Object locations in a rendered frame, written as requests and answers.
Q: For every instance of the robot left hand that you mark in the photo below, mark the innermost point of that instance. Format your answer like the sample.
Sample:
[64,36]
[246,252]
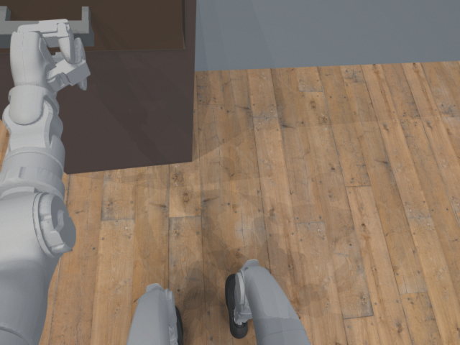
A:
[31,60]

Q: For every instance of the drawer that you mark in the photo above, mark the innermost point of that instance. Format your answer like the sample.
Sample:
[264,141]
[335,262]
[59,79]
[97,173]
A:
[116,24]

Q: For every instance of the handle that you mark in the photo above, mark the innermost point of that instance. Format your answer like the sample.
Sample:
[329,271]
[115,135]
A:
[80,28]

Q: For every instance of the cabinet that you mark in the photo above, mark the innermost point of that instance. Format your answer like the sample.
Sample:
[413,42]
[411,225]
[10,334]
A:
[137,110]

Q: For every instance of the robot left upper arm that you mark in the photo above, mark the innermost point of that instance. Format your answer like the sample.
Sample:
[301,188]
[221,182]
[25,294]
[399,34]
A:
[35,231]

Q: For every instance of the left robot thigh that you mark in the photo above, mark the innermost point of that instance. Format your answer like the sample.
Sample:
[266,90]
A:
[154,314]

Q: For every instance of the robot left forearm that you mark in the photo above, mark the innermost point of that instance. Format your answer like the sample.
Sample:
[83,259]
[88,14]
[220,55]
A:
[35,156]

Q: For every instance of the robot right shin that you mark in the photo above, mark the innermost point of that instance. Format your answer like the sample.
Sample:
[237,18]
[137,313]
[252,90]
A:
[243,314]

